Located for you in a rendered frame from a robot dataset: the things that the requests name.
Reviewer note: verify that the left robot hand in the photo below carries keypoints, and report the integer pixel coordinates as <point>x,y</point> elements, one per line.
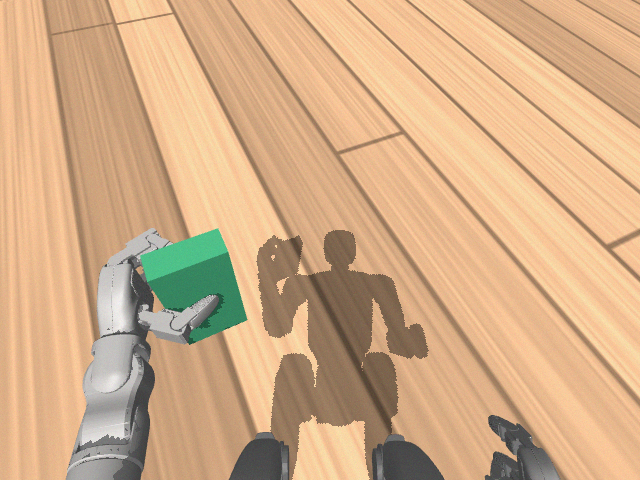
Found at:
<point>125,301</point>

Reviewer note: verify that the left robot arm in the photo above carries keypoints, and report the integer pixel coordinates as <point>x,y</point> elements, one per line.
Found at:
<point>112,439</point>

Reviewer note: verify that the carton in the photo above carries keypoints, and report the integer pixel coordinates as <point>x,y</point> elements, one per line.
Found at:
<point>187,271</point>

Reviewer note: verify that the right robot hand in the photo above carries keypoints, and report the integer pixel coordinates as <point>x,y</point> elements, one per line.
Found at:
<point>533,463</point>

